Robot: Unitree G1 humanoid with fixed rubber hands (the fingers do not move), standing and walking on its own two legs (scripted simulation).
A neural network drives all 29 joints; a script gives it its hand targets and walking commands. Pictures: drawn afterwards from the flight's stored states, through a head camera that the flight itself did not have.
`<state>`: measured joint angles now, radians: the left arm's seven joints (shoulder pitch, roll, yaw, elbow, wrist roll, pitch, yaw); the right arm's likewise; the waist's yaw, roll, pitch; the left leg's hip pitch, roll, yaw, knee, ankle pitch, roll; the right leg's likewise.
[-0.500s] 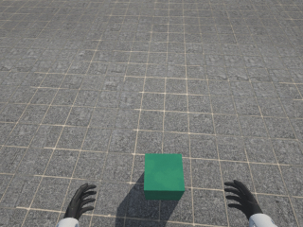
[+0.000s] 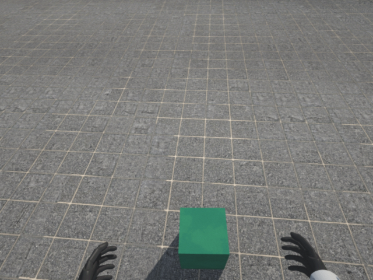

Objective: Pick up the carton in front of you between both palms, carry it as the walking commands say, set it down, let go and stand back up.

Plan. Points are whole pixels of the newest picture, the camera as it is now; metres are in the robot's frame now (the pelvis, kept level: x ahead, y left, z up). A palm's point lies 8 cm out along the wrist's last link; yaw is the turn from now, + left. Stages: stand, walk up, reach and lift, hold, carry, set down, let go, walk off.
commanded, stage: stand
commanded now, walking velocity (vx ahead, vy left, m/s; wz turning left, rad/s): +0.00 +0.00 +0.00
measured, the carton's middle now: (202, 239) +0.43 -0.04 -0.65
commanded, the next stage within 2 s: none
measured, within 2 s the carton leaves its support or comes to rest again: neither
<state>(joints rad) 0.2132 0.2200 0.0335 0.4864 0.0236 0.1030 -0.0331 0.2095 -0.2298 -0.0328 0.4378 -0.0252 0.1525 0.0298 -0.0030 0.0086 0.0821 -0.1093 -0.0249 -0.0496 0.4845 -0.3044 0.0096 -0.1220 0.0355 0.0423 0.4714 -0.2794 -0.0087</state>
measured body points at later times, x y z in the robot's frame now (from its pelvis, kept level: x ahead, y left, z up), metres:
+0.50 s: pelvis +0.02 +0.00 +0.00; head +0.02 +0.00 +0.45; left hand +0.15 +0.29 -0.10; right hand +0.16 -0.29 -0.10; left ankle -0.02 +0.11 -0.74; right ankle -0.01 -0.11 -0.74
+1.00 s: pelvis +0.00 +0.00 +0.01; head +0.00 +0.00 +0.46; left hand +0.12 +0.30 -0.10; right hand +0.12 -0.30 -0.10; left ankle -0.02 +0.11 -0.74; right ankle -0.01 -0.12 -0.74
